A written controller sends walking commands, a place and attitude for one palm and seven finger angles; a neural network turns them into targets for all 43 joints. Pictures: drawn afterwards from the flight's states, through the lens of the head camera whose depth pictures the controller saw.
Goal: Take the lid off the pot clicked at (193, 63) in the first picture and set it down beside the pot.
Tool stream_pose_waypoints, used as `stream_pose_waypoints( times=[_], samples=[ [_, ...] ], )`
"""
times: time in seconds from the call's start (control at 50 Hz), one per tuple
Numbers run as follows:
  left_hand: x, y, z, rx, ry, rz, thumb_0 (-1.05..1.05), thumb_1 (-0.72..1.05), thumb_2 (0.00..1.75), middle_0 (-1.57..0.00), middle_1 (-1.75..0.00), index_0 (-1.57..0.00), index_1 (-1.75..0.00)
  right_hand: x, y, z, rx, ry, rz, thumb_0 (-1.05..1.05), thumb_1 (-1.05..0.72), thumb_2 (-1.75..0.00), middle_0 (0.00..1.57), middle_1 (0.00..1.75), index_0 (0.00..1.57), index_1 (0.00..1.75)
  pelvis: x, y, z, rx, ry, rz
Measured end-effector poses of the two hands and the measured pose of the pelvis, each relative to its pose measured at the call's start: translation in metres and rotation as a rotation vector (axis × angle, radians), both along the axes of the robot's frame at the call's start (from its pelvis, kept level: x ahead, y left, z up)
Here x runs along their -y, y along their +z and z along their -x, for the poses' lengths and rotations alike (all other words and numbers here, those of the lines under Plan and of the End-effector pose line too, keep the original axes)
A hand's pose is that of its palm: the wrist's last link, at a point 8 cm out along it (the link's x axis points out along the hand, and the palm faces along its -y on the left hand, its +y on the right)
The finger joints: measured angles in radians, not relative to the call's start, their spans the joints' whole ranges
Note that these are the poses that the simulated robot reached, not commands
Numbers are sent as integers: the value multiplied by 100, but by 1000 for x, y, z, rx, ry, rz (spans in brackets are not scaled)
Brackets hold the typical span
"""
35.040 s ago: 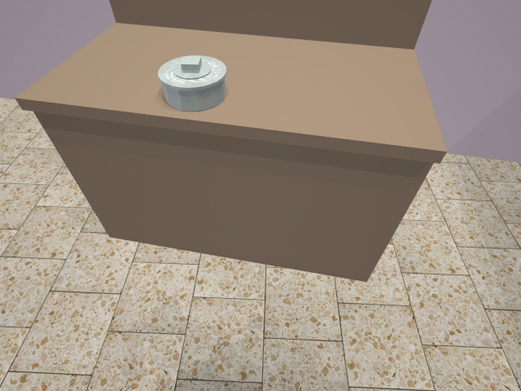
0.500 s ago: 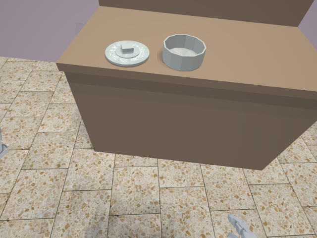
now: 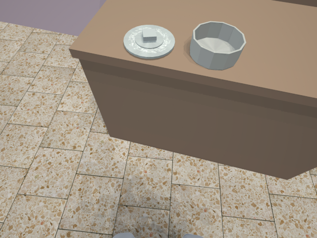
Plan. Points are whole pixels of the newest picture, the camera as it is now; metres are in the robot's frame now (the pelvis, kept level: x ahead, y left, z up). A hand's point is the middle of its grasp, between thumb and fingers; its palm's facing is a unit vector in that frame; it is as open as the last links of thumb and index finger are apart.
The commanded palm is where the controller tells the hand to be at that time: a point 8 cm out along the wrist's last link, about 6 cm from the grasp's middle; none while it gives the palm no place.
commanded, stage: stop stepping back and stand still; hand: left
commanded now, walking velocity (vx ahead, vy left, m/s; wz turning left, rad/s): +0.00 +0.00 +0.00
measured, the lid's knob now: (149, 34) +0.75 +0.06 +0.04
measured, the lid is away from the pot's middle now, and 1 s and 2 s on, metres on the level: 0.24 0.24 0.24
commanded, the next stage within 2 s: let the arm hang, fingers relaxed in 0.66 s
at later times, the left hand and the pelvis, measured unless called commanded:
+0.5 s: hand (102, 225) +0.16 +0.16 -0.16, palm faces -0.02 -0.99 -0.17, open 7.4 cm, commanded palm none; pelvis +0.07 +0.00 +0.01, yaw -3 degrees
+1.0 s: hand out of the picture +0.12 +0.19 -0.17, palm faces -0.01 -0.98 -0.19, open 7.3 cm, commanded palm none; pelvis +0.08 +0.01 +0.01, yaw -4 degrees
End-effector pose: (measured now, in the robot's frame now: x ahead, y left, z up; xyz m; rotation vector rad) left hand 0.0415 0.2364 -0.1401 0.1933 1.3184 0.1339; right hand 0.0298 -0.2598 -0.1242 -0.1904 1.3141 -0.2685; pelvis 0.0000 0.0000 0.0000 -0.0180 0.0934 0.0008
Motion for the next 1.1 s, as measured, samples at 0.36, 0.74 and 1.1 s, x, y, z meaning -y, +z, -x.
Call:
stream_pose_waypoints(
  times=[0.36,0.74,1.1],
  samples=[
    [13,18,-98,108,-21,4,1,91,90,-20,-30,-20,-30,-30,-4,-65,75,-61,-96,-1,-94,-89,20,30,20,30,1,12,-62,64,-42,-1],
    [12,0,-94,-1,-5,37,0,91,90,-20,-30,-20,-30,-59,-3,6,-164,-145,-98,1,-91,-90,19,30,20,30,-5,10,-79,54,-60,19],
    [-3,6,-72,-57,26,30,1,94,90,-20,-30,-20,-30,-83,3,-1,-140,-158,-115,1,-91,-90,20,30,20,30,-18,18,-86,70,-69,21]
  ],
)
